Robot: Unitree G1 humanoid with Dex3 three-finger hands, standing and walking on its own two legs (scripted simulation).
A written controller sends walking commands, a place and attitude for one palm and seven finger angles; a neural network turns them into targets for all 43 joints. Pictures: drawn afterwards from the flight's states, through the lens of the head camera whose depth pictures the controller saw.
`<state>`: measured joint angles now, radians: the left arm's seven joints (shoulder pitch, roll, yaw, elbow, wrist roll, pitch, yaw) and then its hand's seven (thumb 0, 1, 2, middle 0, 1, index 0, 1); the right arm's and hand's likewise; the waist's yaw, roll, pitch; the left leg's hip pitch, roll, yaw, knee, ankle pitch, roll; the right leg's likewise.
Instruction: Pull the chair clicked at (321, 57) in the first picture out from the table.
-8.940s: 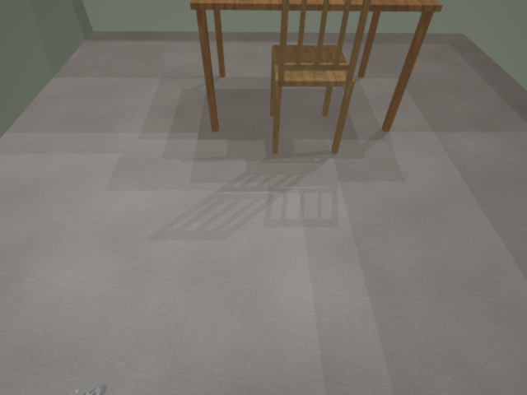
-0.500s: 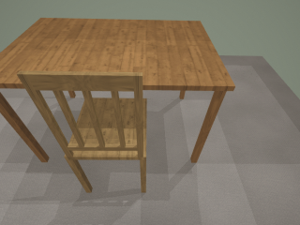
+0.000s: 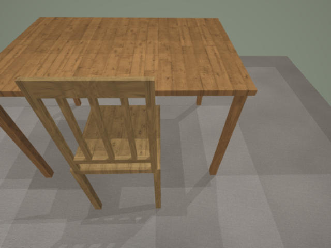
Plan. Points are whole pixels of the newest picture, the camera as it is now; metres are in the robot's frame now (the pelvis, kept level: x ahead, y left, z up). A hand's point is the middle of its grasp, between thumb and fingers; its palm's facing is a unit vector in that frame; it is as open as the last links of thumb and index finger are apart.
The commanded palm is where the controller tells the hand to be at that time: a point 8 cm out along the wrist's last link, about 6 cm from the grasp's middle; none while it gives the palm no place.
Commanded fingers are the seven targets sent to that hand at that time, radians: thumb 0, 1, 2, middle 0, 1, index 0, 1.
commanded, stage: look again from close up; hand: left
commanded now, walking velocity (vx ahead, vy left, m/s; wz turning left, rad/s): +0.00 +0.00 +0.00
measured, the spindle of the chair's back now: (103, 132) +0.49 +0.25 -0.06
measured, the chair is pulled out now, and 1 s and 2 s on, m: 0.00 0.00 0.00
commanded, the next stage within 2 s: shuffle to correct the standing spot in 0.84 s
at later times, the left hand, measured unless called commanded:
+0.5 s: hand out of the picture -0.01 +0.14 -0.18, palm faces +0.02 -0.98 -0.17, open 7.4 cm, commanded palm none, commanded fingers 0.00 0.90 0.90 -0.20 -0.30 -0.20 -0.30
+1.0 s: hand out of the picture -0.01 +0.14 -0.17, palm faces +0.02 -0.98 -0.18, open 7.4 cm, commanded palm none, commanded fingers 0.00 0.90 0.90 -0.20 -0.30 -0.20 -0.30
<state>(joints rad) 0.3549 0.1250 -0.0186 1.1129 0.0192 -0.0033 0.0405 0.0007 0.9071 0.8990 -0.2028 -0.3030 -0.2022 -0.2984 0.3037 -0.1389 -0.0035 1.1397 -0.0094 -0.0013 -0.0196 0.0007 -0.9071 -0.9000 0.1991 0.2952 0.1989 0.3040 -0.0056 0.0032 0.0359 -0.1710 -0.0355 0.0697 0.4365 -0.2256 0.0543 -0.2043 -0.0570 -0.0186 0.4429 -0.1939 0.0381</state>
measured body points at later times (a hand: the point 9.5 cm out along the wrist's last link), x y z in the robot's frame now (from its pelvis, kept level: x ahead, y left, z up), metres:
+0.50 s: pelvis +0.00 -0.02 +0.00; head +0.00 -0.02 +0.45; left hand -0.01 +0.19 -0.16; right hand -0.02 -0.23 -0.16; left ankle +0.01 +0.08 -0.74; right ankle +0.03 -0.14 -0.74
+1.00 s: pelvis +0.01 -0.02 +0.00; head +0.01 -0.02 +0.45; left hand -0.01 +0.19 -0.16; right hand -0.01 -0.23 -0.16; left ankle +0.01 +0.08 -0.74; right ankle +0.03 -0.14 -0.74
